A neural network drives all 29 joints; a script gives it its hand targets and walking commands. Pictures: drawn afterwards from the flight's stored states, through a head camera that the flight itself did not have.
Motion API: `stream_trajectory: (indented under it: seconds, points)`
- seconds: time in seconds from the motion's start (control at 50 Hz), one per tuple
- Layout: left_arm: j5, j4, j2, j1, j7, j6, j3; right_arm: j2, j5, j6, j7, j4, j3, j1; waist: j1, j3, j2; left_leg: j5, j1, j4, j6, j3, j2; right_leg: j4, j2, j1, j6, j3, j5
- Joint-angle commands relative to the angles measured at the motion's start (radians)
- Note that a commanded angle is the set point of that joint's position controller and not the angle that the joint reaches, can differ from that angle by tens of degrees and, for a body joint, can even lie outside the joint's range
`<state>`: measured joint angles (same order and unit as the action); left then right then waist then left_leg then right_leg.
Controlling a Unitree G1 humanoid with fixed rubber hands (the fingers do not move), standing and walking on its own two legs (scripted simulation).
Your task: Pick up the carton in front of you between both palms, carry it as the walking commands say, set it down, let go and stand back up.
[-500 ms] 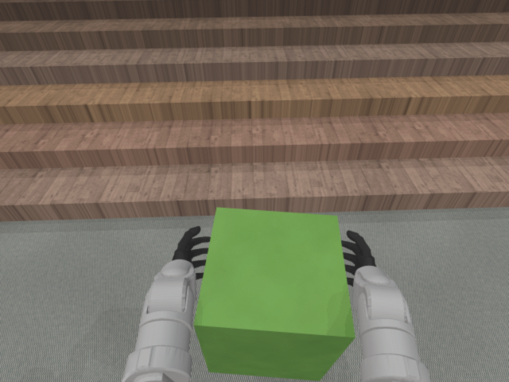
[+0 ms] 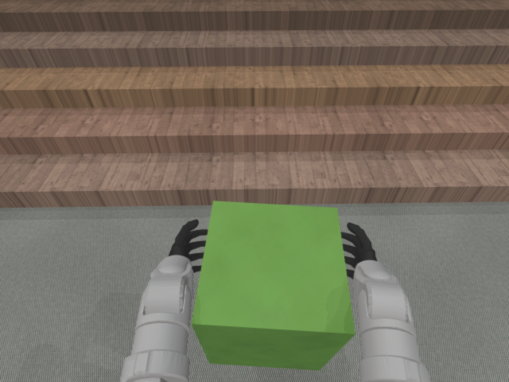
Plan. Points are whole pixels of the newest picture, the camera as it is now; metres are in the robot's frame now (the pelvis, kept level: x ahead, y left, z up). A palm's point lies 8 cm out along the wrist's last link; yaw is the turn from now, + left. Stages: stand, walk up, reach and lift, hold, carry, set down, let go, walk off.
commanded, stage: reach and lift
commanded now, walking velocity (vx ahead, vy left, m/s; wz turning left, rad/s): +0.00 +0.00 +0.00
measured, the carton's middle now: (269, 290) +0.30 +0.00 -0.05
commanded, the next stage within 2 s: hold in 0.30 s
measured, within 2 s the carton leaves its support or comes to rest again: neither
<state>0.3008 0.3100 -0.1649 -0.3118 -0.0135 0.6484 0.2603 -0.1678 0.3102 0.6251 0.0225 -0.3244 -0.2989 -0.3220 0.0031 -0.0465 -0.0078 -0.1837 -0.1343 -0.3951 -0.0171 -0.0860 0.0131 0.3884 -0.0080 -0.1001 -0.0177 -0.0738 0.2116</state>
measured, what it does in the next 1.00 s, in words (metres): stands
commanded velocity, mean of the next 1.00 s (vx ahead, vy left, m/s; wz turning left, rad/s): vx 0.00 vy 0.00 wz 0.00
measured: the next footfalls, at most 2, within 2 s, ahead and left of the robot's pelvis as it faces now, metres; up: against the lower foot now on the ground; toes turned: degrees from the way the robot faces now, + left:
none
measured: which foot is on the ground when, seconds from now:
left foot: down 0.00-1.00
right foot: down 0.00-1.00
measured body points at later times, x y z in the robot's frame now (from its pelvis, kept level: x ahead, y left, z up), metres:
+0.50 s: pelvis +0.00 +0.00 +0.00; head -0.04 +0.00 +0.45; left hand +0.30 +0.15 +0.05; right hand +0.30 -0.16 +0.04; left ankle +0.03 +0.13 -0.74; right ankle +0.01 -0.13 -0.74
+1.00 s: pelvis -0.01 +0.00 +0.00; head -0.04 +0.00 +0.45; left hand +0.31 +0.15 +0.05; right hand +0.30 -0.16 +0.04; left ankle +0.03 +0.13 -0.74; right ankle +0.01 -0.13 -0.74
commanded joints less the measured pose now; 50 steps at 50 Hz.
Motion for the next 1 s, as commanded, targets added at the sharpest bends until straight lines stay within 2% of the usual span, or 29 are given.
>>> stream_trajectory:
  seconds: [0.0,0.02,0.04,0.06,0.08,0.1,0.12,0.14,0.16,0.18,0.24,0.34,0.38,0.42,0.52,0.54,0.6,0.62,0.7,0.74,0.76,0.78,0.8,0.82,0.88,0.9,0.92,0.94,0.98]
  points:
    - [-0.231,-0.038,-0.885,-0.359,-0.214,-0.03,-0.524,-0.909,-0.249,0.006,0.219,0.04,0.582,-0.36,-0.037,0.315,0.03,0.283,0.138,0.046,0.001,0.018,0.083,-0.063,-0.089,0.094,-0.004,0.017,-0.299]
    - [-0.218,-0.055,-0.889,-0.38,-0.216,-0.026,-0.521,-0.899,-0.251,0.003,0.217,0.081,0.579,-0.381,0.0,0.324,-0.01,0.319,0.169,0.045,-0.001,0.033,0.096,-0.072,-0.079,0.057,-0.004,0.009,-0.34]
    - [-0.242,-0.095,-0.891,-0.385,-0.215,-0.027,-0.559,-0.902,-0.245,0.015,0.21,0.037,0.576,-0.351,-0.023,0.333,0.017,0.335,0.137,0.042,0.002,0.022,0.09,-0.073,-0.085,0.133,0.0,0.004,-0.356]
    - [-0.259,-0.077,-0.899,-0.415,-0.221,-0.017,-0.568,-0.9,-0.228,0.005,0.208,0.12,0.595,-0.368,0.034,0.348,0.048,0.343,0.18,0.052,-0.007,0.023,0.086,-0.072,-0.107,0.091,-0.006,0.028,-0.336]
    - [-0.273,-0.125,-0.888,-0.392,-0.223,-0.02,-0.599,-0.911,-0.261,0.013,0.208,0.11,0.616,-0.354,-0.026,0.331,0.022,0.356,0.167,0.047,-0.004,0.031,0.095,-0.08,-0.097,0.087,-0.006,0.02,-0.363]
    - [-0.248,-0.103,-0.896,-0.396,-0.218,-0.014,-0.57,-0.917,-0.261,0.009,0.213,0.124,0.619,-0.386,0.007,0.362,0.007,0.341,0.198,0.054,-0.008,0.031,0.096,-0.068,-0.088,0.087,-0.007,0.007,-0.381]
    - [-0.288,-0.162,-0.903,-0.376,-0.212,-0.015,-0.623,-0.925,-0.268,0.012,0.216,0.137,0.638,-0.329,-0.011,0.352,0.042,0.366,0.2,0.056,0.002,0.006,0.086,-0.069,-0.107,0.116,-0.001,0.038,-0.342]
    - [-0.229,-0.172,-0.889,-0.378,-0.202,-0.015,-0.569,-0.898,-0.254,0.026,0.218,0.078,0.603,-0.357,-0.067,0.326,-0.04,0.349,0.169,0.056,0.0,0.022,0.099,-0.069,-0.087,0.114,0.004,0.015,-0.359]
    - [-0.275,-0.14,-0.91,-0.332,-0.203,0.0,-0.591,-0.883,-0.24,0.039,0.213,0.108,0.594,-0.255,0.027,0.311,0.0,0.331,0.223,0.066,-0.01,0.025,0.092,-0.087,-0.099,0.069,-0.005,0.019,-0.326]
    - [-0.271,-0.196,-0.894,-0.315,-0.203,0.003,-0.628,-0.873,-0.243,0.039,0.216,0.077,0.583,-0.238,-0.028,0.302,-0.01,0.365,0.181,0.086,-0.009,0.001,0.089,-0.082,-0.105,0.112,0.008,0.028,-0.332]
    - [-0.26,-0.152,-0.86,-0.291,-0.206,0.027,-0.587,-0.871,-0.237,0.047,0.209,0.131,0.586,-0.248,0.02,0.282,0.007,0.316,0.22,0.078,-0.007,0.025,0.096,-0.108,-0.1,0.069,0.002,0.01,-0.284]
    - [-0.315,-0.246,-0.921,-0.396,-0.206,0.039,-0.656,-0.911,-0.285,0.059,0.21,0.234,0.67,-0.35,0.021,0.325,-0.004,0.274,0.184,0.078,-0.005,0.028,0.091,-0.089,-0.102,0.114,0.0,0.011,-0.293]
    - [-0.299,-0.202,-0.886,-0.345,-0.209,0.064,-0.607,-0.865,-0.303,0.097,0.204,0.211,0.681,-0.377,-0.021,0.241,0.005,0.215,0.19,0.079,0.01,0.019,0.089,-0.108,-0.094,0.067,-0.003,0.016,-0.182]
    - [-0.3,-0.29,-0.87,-0.444,-0.206,0.062,-0.657,-0.869,-0.287,0.098,0.199,0.191,0.638,-0.369,0.001,0.256,0.021,0.144,0.171,0.065,0.0,0.028,0.087,-0.11,-0.081,0.079,0.012,0.002,-0.147]
    - [-0.227,-0.105,-0.868,-0.448,-0.207,0.078,-0.553,-0.85,-0.247,0.086,0.219,0.122,0.559,-0.419,0.002,0.169,-0.014,-0.002,0.093,0.078,0.001,0.035,0.075,-0.088,-0.083,0.07,0.009,0.015,-0.029]
    - [-0.221,-0.134,-0.884,-0.47,-0.213,0.064,-0.538,-0.854,-0.248,0.095,0.22,0.091,0.557,-0.476,-0.037,0.17,-0.019,-0.006,0.091,0.078,0.016,0.036,0.083,-0.093,-0.08,0.041,0.009,0.007,-0.019]
    - [-0.27,-0.122,-0.897,-0.517,-0.226,0.074,-0.57,-0.878,-0.255,0.094,0.229,0.102,0.591,-0.495,-0.018,0.191,0.043,-0.006,0.118,0.07,0.012,0.034,0.081,-0.098,-0.094,0.04,0.011,0.038,0.009]
    - [-0.285,-0.078,-0.917,-0.562,-0.227,0.072,-0.566,-0.868,-0.244,0.093,0.227,0.069,0.559,-0.486,0.034,0.227,0.002,-0.008,0.128,0.067,-0.001,0.053,0.084,-0.095,-0.081,0.051,0.017,0.015,-0.026]
    - [-0.225,-0.11,-0.873,-0.535,-0.22,0.068,-0.534,-0.856,-0.234,0.098,0.226,0.078,0.541,-0.493,-0.013,0.198,-0.001,0.022,0.102,0.085,0.001,0.032,0.069,-0.091,-0.083,0.078,0.01,0.03,-0.071]
    - [-0.23,-0.085,-0.892,-0.542,-0.215,0.068,-0.535,-0.88,-0.279,0.087,0.23,0.061,0.581,-0.527,-0.012,0.22,-0.055,0.02,0.122,0.086,0.006,0.042,0.083,-0.088,-0.072,0.05,0.007,0.008,-0.074]
    - [-0.26,-0.123,-0.908,-0.597,-0.224,0.067,-0.552,-0.863,-0.241,0.091,0.226,0.052,0.53,-0.494,0.023,0.233,0.003,0.039,0.156,0.063,0.0,0.037,0.069,-0.094,-0.08,0.02,0.016,0.032,-0.032]
    - [-0.217,-0.113,-0.88,-0.534,-0.222,0.069,-0.536,-0.868,-0.252,0.09,0.23,0.079,0.55,-0.527,-0.018,0.221,-0.003,-0.01,0.18,0.072,0.003,0.042,0.084,-0.105,-0.071,-0.015,0.008,0.018,0.035]
    - [-0.237,-0.054,-0.881,-0.607,-0.219,0.074,-0.533,-0.892,-0.237,0.092,0.23,0.018,0.522,-0.514,0.022,0.191,0.002,-0.057,0.188,0.069,0.008,0.042,0.07,-0.096,-0.089,-0.035,0.015,0.034,0.051]
    - [-0.241,-0.099,-0.904,-0.56,-0.219,0.068,-0.544,-0.882,-0.253,0.09,0.236,0.054,0.578,-0.556,-0.043,0.159,0.024,-0.072,0.108,0.076,0.01,0.037,0.076,-0.104,-0.074,-0.009,0.012,0.044,0.082]
    - [-0.243,-0.06,-0.931,-0.557,-0.229,0.067,-0.54,-0.858,-0.246,0.084,0.245,0.069,0.558,-0.564,0.03,0.213,0.008,-0.006,0.131,0.08,0.003,0.024,0.075,-0.102,-0.07,0.007,0.016,0.023,-0.002]
    - [-0.214,-0.038,-0.9,-0.581,-0.236,0.055,-0.487,-0.888,-0.259,0.081,0.244,0.063,0.575,-0.626,-0.054,0.272,0.019,-0.011,0.16,0.078,0.019,0.041,0.077,-0.081,-0.077,0.018,-0.008,0.036,0.01]
    - [-0.261,-0.022,-0.934,-0.574,-0.236,0.06,-0.562,-0.892,-0.256,0.081,0.237,0.028,0.565,-0.557,0.02,0.242,0.011,-0.004,0.17,0.063,0.009,0.033,0.081,-0.094,-0.08,0.014,0.012,0.03,0.018]
    - [-0.257,-0.112,-0.93,-0.548,-0.223,0.059,-0.581,-0.898,-0.269,0.085,0.241,0.082,0.603,-0.519,-0.034,0.244,0.001,0.053,0.155,0.078,0.004,0.024,0.07,-0.079,-0.087,0.032,0.008,0.032,-0.057]
    - [-0.21,-0.076,-0.884,-0.464,-0.22,0.079,-0.524,-0.883,-0.277,0.09,0.238,0.11,0.607,-0.508,-0.034,0.298,-0.047,0.126,0.194,0.086,-0.003,0.036,0.087,-0.084,-0.076,0.073,-0.006,0.014,-0.139]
